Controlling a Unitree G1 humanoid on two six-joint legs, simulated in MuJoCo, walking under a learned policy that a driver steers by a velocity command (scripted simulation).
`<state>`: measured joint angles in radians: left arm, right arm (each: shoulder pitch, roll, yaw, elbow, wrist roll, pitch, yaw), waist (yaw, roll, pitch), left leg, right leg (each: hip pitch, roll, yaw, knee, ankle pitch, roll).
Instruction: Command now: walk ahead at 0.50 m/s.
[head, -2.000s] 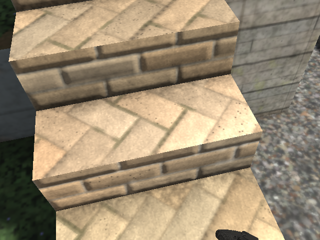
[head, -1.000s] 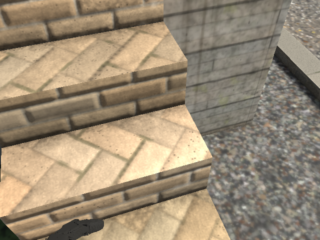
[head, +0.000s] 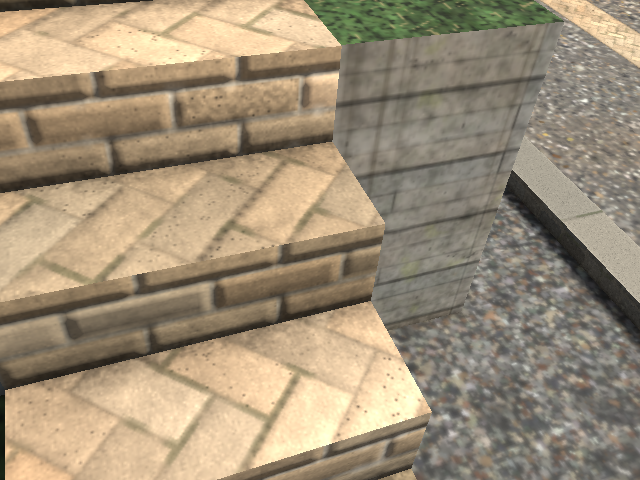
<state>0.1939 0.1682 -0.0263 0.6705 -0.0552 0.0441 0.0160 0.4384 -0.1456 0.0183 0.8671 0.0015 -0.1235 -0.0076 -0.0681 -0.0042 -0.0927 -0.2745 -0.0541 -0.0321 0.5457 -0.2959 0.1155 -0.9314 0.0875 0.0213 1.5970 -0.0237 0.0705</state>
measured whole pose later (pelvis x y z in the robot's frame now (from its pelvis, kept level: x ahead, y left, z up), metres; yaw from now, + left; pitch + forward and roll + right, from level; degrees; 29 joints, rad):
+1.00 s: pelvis +0.34 -0.03 +0.19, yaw +0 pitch +1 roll +2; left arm 0.08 0.25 -0.03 0.60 -0.05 -0.13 -0.01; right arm 0.34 -0.19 -0.03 0.96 0.07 0.00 0.00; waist -0.06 0.03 -0.02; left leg -0.42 -0.07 -0.04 0.95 -0.17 0.16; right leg -0.43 -0.01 0.00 0.83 -0.14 -0.01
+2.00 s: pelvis +0.53 +0.06 +0.37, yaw +1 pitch -1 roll +0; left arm 0.39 0.11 0.00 0.97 0.03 -0.08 0.02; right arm 0.21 -0.19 0.00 0.82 0.06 -0.08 0.03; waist 0.00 0.07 -0.05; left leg -0.81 -0.10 -0.01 2.05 -0.19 0.10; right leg -0.36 -0.03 -0.09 0.66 -0.28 -0.03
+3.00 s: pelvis +0.82 +0.20 +0.59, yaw +0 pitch +0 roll -1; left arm 0.54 0.12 0.00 1.14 0.05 -0.05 0.02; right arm 0.10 -0.19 0.01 0.72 0.09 -0.15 0.01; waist 0.03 0.04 -0.04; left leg -1.00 -0.10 -0.04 2.43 -0.37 0.15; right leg -0.14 -0.02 -0.09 0.42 -0.28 0.00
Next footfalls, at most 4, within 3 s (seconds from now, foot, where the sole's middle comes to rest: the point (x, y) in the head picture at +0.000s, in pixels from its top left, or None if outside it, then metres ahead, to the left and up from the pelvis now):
0.34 right None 0.16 -0.19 -0.77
0.70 left None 0.34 0.09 -0.51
1.00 right None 0.37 -0.12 -0.58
1.38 left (179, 430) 0.51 0.19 -0.38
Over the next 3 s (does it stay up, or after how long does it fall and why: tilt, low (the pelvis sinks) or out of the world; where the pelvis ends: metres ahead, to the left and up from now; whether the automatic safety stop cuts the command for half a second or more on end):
stays up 0.82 0.20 0.59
